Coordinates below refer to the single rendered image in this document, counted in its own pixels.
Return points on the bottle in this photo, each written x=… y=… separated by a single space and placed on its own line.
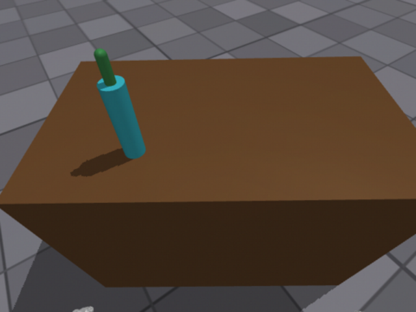
x=115 y=96

